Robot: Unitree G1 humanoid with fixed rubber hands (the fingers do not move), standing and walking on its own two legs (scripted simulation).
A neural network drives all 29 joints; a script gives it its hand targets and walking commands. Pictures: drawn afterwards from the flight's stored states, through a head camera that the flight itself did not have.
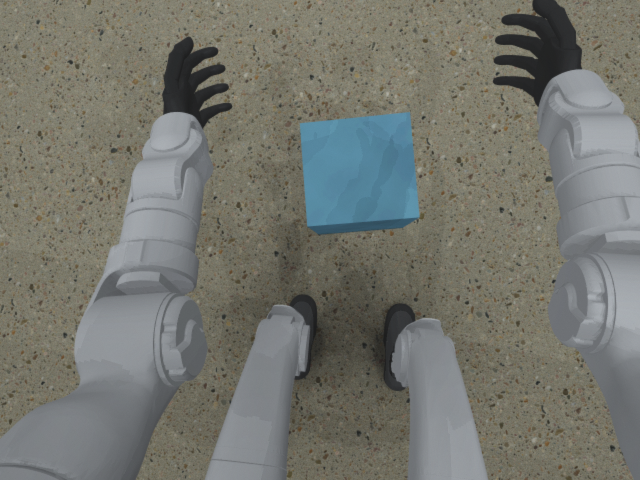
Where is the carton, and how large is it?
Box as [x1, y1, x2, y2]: [300, 112, 419, 234]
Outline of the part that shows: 409,112 300,123 307,226 319,234 402,227 419,216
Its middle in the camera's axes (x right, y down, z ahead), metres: +0.08 -0.12 +0.85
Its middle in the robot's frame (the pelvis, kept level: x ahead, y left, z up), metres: +0.51 +0.02 -0.52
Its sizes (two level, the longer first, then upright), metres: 0.210 0.200 0.250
